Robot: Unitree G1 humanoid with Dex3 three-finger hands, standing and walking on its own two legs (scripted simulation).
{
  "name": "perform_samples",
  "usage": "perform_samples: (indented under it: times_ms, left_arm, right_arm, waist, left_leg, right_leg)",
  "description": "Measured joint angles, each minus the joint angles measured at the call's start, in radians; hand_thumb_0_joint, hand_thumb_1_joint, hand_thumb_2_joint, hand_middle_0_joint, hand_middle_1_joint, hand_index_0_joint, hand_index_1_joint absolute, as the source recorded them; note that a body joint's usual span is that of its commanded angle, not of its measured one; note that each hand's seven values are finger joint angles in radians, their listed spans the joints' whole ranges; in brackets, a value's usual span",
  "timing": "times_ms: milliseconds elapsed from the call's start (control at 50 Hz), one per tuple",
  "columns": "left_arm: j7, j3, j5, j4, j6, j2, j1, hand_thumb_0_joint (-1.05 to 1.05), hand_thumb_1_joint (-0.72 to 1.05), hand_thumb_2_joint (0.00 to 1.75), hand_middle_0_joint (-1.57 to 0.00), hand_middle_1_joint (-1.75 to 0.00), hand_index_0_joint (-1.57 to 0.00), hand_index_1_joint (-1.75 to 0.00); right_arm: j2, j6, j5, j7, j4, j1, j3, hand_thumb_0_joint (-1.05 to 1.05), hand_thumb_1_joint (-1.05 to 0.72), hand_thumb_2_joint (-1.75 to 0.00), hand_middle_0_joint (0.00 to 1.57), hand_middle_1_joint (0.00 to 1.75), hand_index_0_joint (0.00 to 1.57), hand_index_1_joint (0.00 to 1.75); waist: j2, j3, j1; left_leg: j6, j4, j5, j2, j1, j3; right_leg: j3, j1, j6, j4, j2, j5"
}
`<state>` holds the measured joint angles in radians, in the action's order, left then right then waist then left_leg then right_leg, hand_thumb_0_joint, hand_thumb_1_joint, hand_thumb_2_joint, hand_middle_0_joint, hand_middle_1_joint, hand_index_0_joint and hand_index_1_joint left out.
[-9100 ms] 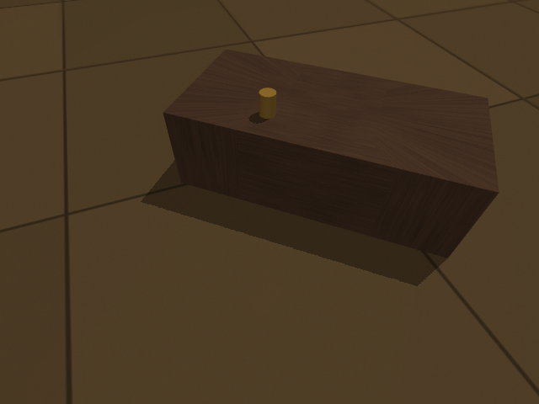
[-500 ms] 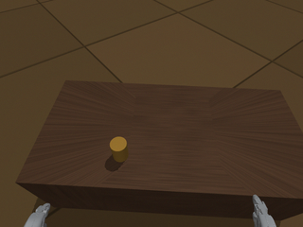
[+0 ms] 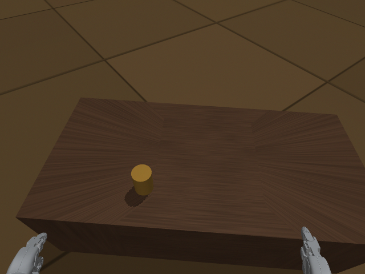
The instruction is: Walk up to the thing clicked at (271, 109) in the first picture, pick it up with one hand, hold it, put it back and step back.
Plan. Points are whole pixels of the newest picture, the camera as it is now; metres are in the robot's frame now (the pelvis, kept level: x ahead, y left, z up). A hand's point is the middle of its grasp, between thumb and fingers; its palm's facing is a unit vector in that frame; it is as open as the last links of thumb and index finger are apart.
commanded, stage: go down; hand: left
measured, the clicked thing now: (142, 180) +0.50 +0.14 -0.26
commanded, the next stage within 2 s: approach in 1.46 s
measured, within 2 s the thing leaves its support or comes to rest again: neither
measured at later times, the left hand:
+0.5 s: hand (45, 189) +0.32 +0.31 +0.01, palm faces +0.14 -0.98 -0.14, open 17.6 cm
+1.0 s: hand (40, 163) +0.36 +0.33 +0.04, palm faces +0.14 -0.99 -0.09, open 17.4 cm
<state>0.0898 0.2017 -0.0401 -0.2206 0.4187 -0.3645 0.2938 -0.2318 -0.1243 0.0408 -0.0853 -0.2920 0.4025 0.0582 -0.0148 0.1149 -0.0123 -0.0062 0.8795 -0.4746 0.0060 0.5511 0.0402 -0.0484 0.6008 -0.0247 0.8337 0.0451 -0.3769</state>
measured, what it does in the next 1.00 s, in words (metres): stands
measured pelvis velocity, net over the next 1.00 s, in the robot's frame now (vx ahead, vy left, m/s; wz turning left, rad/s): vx -0.01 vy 0.00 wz -0.02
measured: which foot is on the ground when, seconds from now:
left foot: down 0.00-1.00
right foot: down 0.00-1.00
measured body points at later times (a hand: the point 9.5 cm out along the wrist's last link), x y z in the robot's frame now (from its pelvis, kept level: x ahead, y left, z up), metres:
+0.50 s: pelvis -0.02 +0.01 +0.00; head +0.03 +0.01 +0.44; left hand +0.30 +0.36 +0.02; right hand +0.12 -0.26 -0.05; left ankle -0.02 +0.12 -0.70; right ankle +0.02 -0.14 -0.70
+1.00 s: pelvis -0.01 +0.00 -0.01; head +0.05 +0.02 +0.44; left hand +0.35 +0.38 +0.05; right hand +0.13 -0.26 -0.06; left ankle -0.02 +0.12 -0.70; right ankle +0.02 -0.14 -0.70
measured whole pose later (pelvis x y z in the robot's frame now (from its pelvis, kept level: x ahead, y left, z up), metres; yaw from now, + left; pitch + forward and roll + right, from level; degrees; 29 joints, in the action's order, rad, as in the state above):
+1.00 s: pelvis -0.01 +0.00 -0.01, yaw -1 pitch +14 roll -1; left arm 0.45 0.49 -0.12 -1.04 -0.10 -0.69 -0.49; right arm -0.26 -0.15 0.03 -0.07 -0.39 0.32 -0.01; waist 0.01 0.10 -0.08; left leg -0.01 0.92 -0.46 0.02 0.70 0.03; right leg -0.03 0.75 -0.02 0.86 0.03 -0.35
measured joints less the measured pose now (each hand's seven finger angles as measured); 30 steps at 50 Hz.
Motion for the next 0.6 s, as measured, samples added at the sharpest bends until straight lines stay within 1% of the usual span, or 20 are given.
perform_samples:
  times_ms: [80, 140, 220, 300, 380, 480, 600]
  left_arm:
    - [0.006, 0.035, -0.014, -0.004, -0.024, -0.024, -0.072, -0.01, -0.59, 0.1, -0.08, -0.06, -0.06, -0.08]
    - [0.027, 0.06, -0.028, -0.061, -0.05, -0.055, -0.158, -0.01, -0.59, 0.11, -0.07, -0.06, -0.06, -0.08]
    - [0.08, 0.094, -0.045, -0.172, -0.073, -0.103, -0.281, -0.01, -0.59, 0.11, -0.06, -0.05, -0.05, -0.07]
    - [0.14, 0.125, -0.06, -0.266, -0.102, -0.142, -0.375, -0.01, -0.58, 0.1, -0.06, -0.05, -0.05, -0.06]
    - [0.187, 0.156, -0.072, -0.39, -0.157, -0.176, -0.457, -0.01, -0.58, 0.09, -0.06, -0.05, -0.05, -0.06]
    - [0.228, 0.19, -0.077, -0.509, -0.254, -0.197, -0.544, -0.01, -0.59, 0.09, -0.05, -0.05, -0.05, -0.06]
    - [0.256, 0.215, -0.067, -0.616, -0.359, -0.222, -0.631, -0.01, -0.57, 0.09, -0.04, -0.05, -0.05, -0.05]
  right_arm:
    - [0.008, -0.021, 0.0, -0.019, 0.034, 0.014, -0.031, -0.01, 0.53, -0.04, 0.05, 0.05, 0.05, 0.05]
    - [0.015, -0.04, -0.001, -0.026, 0.015, 0.008, -0.041, -0.01, 0.53, -0.04, 0.06, 0.05, 0.05, 0.05]
    - [0.011, -0.044, 0.003, -0.024, -0.008, -0.005, -0.045, -0.01, 0.53, -0.04, 0.06, 0.05, 0.06, 0.05]
    - [0.001, -0.054, 0.004, -0.012, -0.015, 0.007, -0.05, -0.01, 0.53, -0.04, 0.06, 0.05, 0.05, 0.05]
    - [-0.01, -0.06, 0.004, 0.009, -0.05, 0.001, -0.04, -0.01, 0.53, -0.04, 0.06, 0.05, 0.05, 0.05]
    - [-0.025, -0.073, 0.003, 0.017, -0.08, -0.014, -0.024, -0.01, 0.53, -0.04, 0.06, 0.05, 0.05, 0.05]
    - [-0.032, -0.068, -0.003, 0.018, -0.12, -0.048, -0.022, -0.01, 0.54, -0.04, 0.05, 0.05, 0.05, 0.05]
  waist:
    - [0.009, 0.003, -0.003]
    - [0.013, 0.011, -0.009]
    - [0.009, 0.01, -0.021]
    - [0.003, 0.003, -0.031]
    - [0.001, -0.003, -0.035]
    - [0.007, -0.019, -0.031]
    - [0.021, -0.023, -0.033]
  left_leg:
    - [-0.001, 0.008, -0.003, -0.001, -0.005, 0.006]
    - [-0.002, 0.011, -0.003, 0.0, -0.006, 0.008]
    - [-0.001, 0.013, 0.0, 0.004, 0.002, 0.004]
    - [0.002, 0.006, 0.007, 0.007, 0.004, -0.006]
    - [0.005, 0.007, 0.012, 0.009, 0.025, -0.02]
    - [0.007, 0.022, 0.013, 0.009, 0.06, -0.028]
    - [0.005, 0.033, 0.014, 0.01, 0.091, -0.026]
  right_leg:
    - [-0.006, -0.008, 0.001, 0.006, 0.001, -0.004]
    - [-0.008, -0.011, 0.002, 0.007, 0.001, -0.004]
    - [-0.003, -0.004, 0.001, 0.002, -0.004, 0.006]
    - [0.007, 0.002, -0.001, -0.008, -0.008, 0.018]
    - [0.02, 0.028, -0.002, -0.007, -0.011, 0.028]
    - [0.029, 0.067, -0.004, 0.008, -0.012, 0.033]
    - [0.027, 0.097, -0.001, 0.018, -0.013, 0.034]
